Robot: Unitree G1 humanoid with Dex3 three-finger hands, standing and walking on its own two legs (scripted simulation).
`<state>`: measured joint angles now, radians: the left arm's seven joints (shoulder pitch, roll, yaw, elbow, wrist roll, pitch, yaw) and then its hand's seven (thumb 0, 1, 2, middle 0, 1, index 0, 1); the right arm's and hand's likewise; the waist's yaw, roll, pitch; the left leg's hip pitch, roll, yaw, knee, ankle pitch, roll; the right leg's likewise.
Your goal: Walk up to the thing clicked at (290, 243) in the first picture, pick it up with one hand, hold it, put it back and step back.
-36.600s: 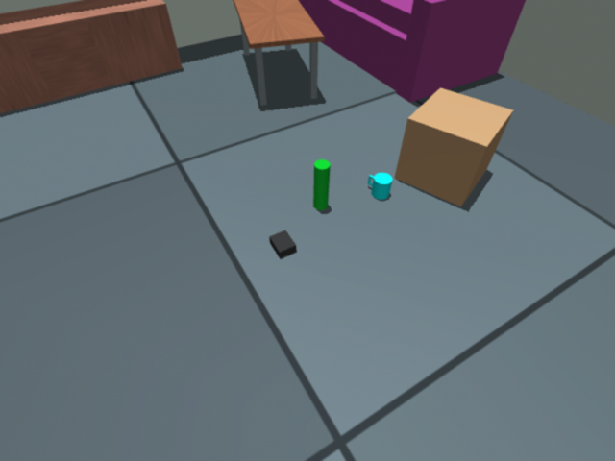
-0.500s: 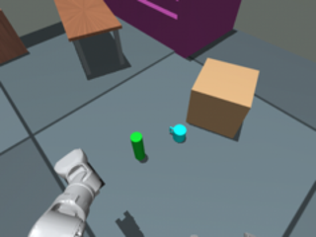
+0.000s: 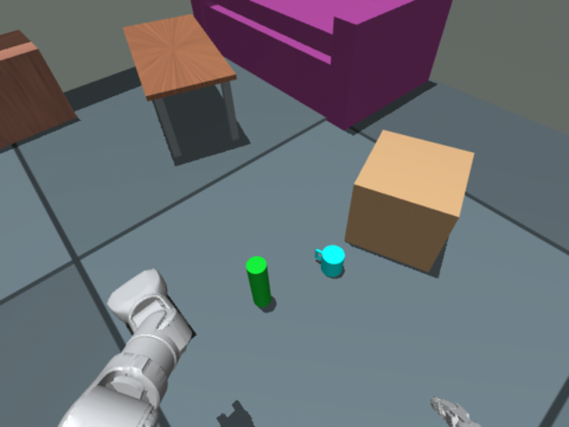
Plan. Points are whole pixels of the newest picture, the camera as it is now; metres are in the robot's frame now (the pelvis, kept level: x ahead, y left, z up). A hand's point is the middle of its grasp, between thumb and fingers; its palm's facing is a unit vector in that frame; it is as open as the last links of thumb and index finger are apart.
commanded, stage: hold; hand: left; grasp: from above
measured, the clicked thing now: (158, 324) +0.31 +0.23 -0.09
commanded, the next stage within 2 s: crouch in 1.48 s
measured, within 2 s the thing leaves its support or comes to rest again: neither
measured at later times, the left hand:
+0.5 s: hand (149, 317) +0.30 +0.23 -0.04, palm faces -0.31 -0.32 -0.89, open 12.5 cm
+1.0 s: hand (142, 324) +0.29 +0.23 -0.03, palm faces -0.31 -0.33 -0.89, open 12.5 cm
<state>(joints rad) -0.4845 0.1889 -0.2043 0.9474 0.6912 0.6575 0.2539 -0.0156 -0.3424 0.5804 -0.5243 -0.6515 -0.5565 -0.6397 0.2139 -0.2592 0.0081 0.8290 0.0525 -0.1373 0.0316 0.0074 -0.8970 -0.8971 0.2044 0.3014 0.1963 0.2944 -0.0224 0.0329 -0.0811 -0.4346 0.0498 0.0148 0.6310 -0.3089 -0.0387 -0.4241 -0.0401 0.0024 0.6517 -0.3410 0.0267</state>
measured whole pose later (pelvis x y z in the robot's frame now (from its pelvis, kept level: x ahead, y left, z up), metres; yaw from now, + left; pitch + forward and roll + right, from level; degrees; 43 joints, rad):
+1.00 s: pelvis +0.00 +0.00 +0.01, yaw +0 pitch +3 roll +0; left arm -0.37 0.22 -0.27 0.67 0.74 0.76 0.08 -0.01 -0.35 0.56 -0.54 -0.64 -0.57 -0.64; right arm 0.16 -0.26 0.03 0.76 0.06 -0.13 0.03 0.01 -0.91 -0.91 0.20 0.30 0.20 0.29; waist 0.02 0.05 -0.06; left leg -0.33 0.04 0.01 0.55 -0.27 -0.04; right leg -0.32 -0.04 0.00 0.58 -0.31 0.03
